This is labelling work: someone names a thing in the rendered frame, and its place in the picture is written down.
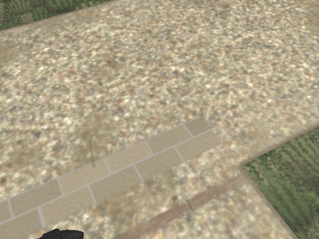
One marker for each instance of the robot left hand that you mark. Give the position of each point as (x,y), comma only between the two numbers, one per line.
(64,234)

